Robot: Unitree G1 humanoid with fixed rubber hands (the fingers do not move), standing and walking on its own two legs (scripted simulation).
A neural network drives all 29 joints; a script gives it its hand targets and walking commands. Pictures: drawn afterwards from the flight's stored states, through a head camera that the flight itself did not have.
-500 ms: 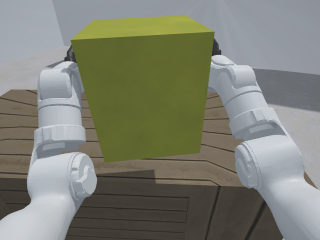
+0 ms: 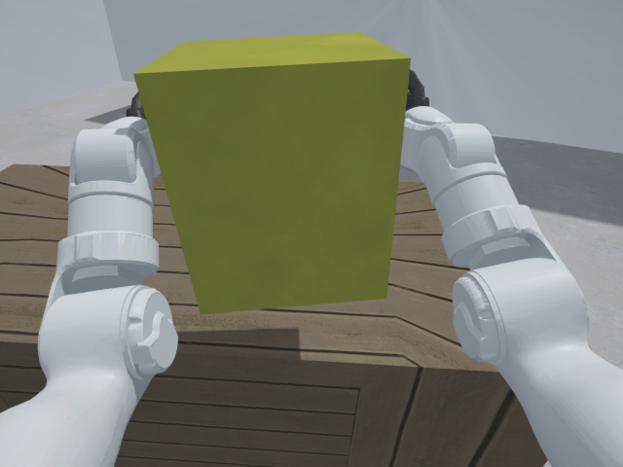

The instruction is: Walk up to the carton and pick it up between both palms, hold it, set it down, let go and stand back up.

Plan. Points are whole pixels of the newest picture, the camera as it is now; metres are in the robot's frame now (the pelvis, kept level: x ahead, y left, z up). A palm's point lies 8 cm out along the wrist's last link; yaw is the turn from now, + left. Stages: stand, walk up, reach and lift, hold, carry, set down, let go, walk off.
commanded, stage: hold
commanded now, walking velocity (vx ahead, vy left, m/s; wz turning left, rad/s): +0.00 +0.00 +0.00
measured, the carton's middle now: (283, 167) +0.37 +0.00 +0.29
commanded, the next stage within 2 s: none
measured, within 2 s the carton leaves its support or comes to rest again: neither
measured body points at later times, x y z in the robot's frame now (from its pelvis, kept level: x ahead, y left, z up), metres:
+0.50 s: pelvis +0.02 +0.01 +0.00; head -0.06 +0.04 +0.44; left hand +0.41 +0.18 +0.31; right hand +0.40 -0.12 +0.33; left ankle +0.00 +0.13 -0.75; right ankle +0.05 -0.09 -0.75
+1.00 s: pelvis +0.00 +0.02 +0.00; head -0.09 +0.02 +0.44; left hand +0.39 +0.16 +0.34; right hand +0.38 -0.14 +0.35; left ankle +0.00 +0.13 -0.75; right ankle +0.05 -0.09 -0.75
